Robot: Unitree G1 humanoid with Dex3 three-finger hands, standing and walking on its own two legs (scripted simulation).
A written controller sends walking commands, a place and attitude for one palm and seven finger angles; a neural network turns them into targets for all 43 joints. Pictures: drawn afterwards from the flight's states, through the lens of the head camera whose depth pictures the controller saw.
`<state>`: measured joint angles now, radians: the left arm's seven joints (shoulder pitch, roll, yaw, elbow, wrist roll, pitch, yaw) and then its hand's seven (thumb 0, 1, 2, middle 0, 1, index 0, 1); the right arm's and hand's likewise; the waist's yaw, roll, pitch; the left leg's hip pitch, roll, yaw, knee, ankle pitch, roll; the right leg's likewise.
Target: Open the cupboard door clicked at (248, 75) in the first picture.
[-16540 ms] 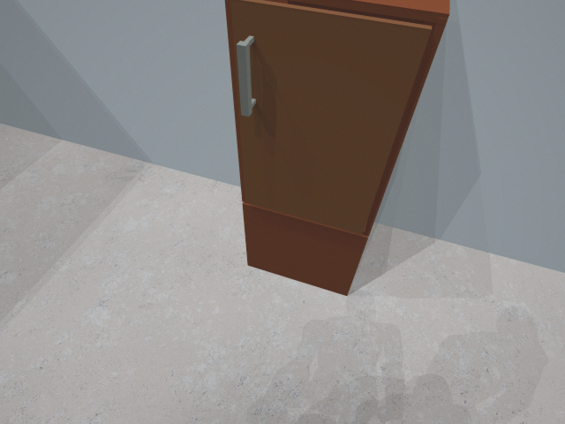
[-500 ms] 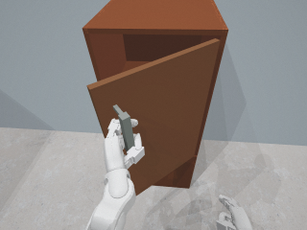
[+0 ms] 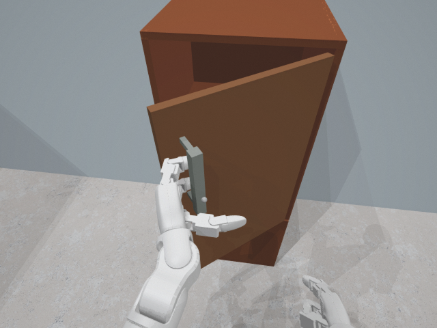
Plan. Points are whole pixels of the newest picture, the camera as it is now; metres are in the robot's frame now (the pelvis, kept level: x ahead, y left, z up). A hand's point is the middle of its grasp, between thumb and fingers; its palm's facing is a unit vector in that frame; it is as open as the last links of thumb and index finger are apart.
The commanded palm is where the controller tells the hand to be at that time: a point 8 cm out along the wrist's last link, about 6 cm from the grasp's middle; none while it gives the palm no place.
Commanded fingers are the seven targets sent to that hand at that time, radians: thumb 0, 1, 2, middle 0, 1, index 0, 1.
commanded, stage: open thumb and fingers to let go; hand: left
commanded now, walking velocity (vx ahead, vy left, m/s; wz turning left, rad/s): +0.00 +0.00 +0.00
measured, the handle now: (192, 178) +0.35 +0.09 +0.12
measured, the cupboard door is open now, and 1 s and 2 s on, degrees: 39 41 41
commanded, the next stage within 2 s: slide the hand sideways off the handle in 0.24 s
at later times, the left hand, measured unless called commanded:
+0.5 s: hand (205, 214) +0.27 +0.05 +0.11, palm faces -0.03 -1.00 -0.10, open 16.1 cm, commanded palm +0.24 +0.08 +0.11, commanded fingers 0.00 -0.50 0.30 -0.15 -0.30 -0.15 -0.30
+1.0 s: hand (189, 232) +0.24 +0.07 +0.11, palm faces -0.07 -1.00 -0.01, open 16.3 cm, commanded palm +0.21 +0.13 +0.11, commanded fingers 0.00 -0.50 0.30 -0.15 -0.30 -0.15 -0.30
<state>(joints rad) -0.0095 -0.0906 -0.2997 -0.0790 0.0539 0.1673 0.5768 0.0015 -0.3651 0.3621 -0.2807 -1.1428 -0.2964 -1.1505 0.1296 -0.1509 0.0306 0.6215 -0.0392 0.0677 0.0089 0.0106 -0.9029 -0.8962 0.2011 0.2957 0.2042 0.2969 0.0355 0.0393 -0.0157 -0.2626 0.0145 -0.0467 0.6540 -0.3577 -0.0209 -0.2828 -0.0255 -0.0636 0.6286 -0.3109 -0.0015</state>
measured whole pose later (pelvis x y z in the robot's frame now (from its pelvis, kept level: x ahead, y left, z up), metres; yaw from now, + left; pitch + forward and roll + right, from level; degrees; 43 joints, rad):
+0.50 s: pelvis -0.01 +0.00 +0.00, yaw +0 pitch -3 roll +0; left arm 0.00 0.04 -0.25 -0.04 0.03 0.04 0.19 -0.01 -0.50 0.31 -0.23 -0.42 -0.13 -0.45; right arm 0.18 -0.18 0.04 0.57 -0.01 0.07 -0.02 0.01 -0.90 -0.90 0.20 0.30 0.20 0.30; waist 0.04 0.03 -0.01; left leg -0.26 0.01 -0.04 0.64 -0.34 -0.02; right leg -0.29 -0.03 -0.06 0.63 -0.30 0.00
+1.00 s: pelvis +0.01 +0.00 +0.00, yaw -2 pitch -1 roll +0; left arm 0.31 0.09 -0.19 -0.34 -0.06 0.07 0.05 -0.01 -0.50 0.30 -0.15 -0.30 -0.14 -0.30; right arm 0.20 -0.18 0.06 0.48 0.01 -0.01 -0.01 0.01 -0.90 -0.90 0.20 0.30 0.20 0.30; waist 0.03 0.03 -0.03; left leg -0.26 0.02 -0.02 0.67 -0.38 -0.02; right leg -0.31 -0.02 -0.03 0.66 -0.34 0.00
